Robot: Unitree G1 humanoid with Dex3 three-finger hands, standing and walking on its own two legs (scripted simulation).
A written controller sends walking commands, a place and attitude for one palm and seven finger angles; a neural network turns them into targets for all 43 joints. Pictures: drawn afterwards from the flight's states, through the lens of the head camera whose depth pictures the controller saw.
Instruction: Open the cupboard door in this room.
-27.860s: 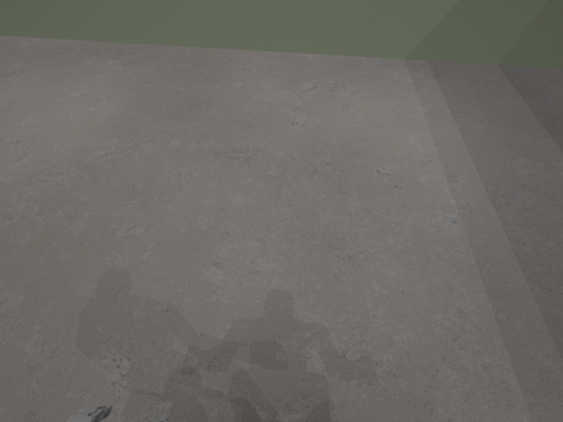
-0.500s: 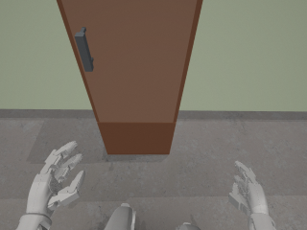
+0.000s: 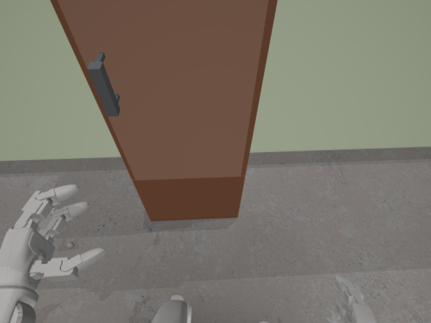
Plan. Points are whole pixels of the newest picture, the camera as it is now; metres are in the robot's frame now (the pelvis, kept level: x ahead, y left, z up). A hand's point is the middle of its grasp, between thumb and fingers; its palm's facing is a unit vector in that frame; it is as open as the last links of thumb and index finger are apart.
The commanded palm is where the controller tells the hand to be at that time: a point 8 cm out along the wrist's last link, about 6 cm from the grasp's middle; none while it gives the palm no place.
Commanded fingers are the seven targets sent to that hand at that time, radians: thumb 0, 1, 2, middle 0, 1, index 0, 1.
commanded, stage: raise the hand with hooked fingers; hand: left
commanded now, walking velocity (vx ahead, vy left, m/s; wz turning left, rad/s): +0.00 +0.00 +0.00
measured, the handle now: (107, 85) +0.56 +0.28 +0.11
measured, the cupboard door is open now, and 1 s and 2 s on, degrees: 0 0 0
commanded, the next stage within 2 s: move the hooked fingers beside the handle in 1.18 s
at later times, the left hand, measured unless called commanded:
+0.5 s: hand (45, 207) +0.26 +0.28 +0.11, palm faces +0.12 -0.99 -0.04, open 13.8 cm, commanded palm +0.24 +0.33 +0.12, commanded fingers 0.00 -0.50 0.30 -0.30 -1.20 -0.30 -1.20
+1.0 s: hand (47, 184) +0.29 +0.28 +0.13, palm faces +0.12 -0.99 -0.02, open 14.0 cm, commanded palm +0.26 +0.32 +0.14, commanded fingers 0.00 -0.50 0.30 -0.30 -1.20 -0.30 -1.20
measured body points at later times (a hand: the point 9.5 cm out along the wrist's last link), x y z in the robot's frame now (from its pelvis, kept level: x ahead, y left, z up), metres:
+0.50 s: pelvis +0.00 +0.01 +0.03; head +0.03 +0.02 +0.47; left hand +0.25 +0.33 +0.12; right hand +0.18 -0.22 -0.05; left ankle +0.06 +0.14 -0.67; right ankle -0.03 -0.12 -0.67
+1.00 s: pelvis +0.00 +0.01 +0.04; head +0.02 +0.01 +0.49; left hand +0.28 +0.33 +0.14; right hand +0.16 -0.24 -0.04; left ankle +0.06 +0.14 -0.67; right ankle -0.03 -0.12 -0.67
